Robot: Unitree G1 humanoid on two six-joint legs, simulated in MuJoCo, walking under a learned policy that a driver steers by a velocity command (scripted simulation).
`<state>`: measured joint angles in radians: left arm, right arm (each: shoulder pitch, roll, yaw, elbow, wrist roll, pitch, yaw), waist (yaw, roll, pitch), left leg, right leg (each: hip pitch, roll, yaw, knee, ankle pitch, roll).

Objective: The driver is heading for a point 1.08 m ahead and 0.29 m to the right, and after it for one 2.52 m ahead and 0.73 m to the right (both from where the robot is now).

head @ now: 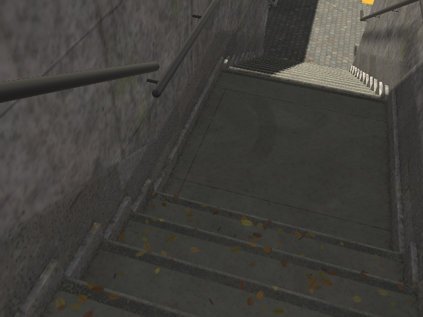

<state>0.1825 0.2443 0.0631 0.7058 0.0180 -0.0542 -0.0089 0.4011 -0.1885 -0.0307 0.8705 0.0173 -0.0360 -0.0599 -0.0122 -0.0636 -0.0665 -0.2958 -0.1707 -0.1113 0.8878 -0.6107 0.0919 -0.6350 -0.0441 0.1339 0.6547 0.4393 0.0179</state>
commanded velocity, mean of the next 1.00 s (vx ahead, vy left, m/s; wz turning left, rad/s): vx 0.50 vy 0.00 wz -0.39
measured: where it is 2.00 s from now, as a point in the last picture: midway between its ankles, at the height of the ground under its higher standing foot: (280, 267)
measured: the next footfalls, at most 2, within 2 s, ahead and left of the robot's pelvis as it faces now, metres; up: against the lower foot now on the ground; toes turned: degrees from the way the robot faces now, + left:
right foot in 0.14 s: +0.20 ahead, -0.15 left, -0.15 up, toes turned +1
left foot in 0.62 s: +0.52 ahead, -0.01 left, -0.30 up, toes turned -29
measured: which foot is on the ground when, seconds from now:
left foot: down 0.00-0.16, up 0.18-0.60, down 0.62-1.00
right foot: up 0.00-0.12, down 0.14-0.64, up 0.66-1.00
